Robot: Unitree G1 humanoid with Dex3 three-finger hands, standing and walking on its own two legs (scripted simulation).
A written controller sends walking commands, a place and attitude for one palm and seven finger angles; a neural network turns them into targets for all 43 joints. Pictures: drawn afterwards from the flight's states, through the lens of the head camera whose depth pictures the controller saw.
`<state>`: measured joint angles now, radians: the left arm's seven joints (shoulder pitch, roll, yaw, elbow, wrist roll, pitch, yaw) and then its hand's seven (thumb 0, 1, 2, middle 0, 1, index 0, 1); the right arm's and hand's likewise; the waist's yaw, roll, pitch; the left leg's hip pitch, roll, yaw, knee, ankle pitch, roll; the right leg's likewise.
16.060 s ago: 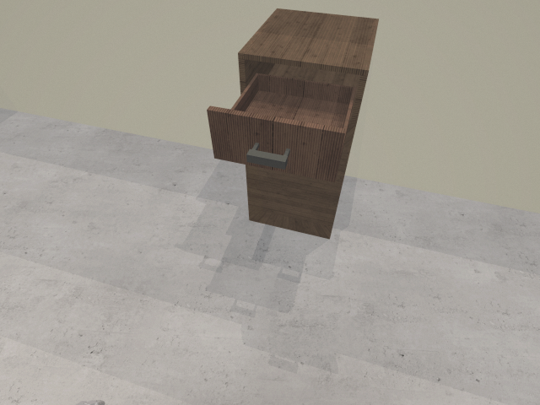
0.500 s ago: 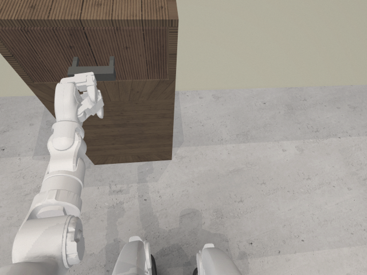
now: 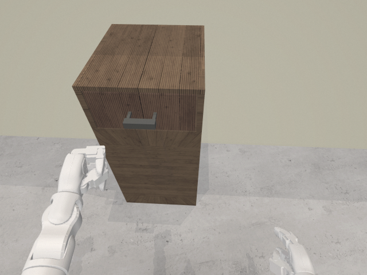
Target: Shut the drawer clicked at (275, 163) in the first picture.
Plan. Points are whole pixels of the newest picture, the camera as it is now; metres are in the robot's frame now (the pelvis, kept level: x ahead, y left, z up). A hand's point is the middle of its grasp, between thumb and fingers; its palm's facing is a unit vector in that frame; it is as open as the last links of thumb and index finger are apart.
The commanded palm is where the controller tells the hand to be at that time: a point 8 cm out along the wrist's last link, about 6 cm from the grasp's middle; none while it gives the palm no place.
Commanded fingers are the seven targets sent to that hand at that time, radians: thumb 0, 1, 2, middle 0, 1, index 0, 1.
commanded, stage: draw the hand back to the body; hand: left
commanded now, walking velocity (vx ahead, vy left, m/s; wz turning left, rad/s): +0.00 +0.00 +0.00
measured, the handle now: (141, 119) +0.57 +0.18 -0.03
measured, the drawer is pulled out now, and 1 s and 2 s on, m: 0.00 0.00 0.00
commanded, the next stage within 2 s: step back with the hand held close in 0.74 s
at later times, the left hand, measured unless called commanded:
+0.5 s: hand (36, 197) +0.20 +0.24 +0.17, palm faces +0.35 -0.86 -0.37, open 3.3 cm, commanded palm +0.15 +0.28 +0.19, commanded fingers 0.00 0.90 0.90 -1.40 -1.60 -1.40 -1.60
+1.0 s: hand (17, 200) +0.19 +0.24 +0.19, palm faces +0.37 -0.82 -0.44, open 3.3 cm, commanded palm +0.13 +0.28 +0.20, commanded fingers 0.00 0.90 0.90 -1.40 -1.60 -1.40 -1.60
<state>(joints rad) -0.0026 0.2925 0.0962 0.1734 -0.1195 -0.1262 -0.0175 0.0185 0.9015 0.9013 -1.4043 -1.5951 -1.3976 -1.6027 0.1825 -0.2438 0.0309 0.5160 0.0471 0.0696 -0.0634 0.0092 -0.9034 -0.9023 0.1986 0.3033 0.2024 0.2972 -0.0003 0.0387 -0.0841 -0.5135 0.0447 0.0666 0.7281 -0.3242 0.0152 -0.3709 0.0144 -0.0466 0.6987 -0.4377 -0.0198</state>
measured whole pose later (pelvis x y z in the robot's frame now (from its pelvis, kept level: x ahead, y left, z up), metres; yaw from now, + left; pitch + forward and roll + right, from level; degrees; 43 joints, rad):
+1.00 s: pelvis +0.00 +0.00 +0.03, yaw +0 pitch -2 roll -1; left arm 0.55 0.36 0.34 -0.47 -0.07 -0.15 0.09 0.02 0.89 0.90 -1.41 -1.59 -1.40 -1.60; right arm 0.17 -0.23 0.02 0.57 -0.01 -0.02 -0.06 0.01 -0.90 -0.90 0.20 0.30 0.21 0.30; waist 0.04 0.06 0.01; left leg -0.21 0.04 0.08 0.46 -0.21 0.01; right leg -0.05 0.03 -0.03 0.36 -0.28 -0.01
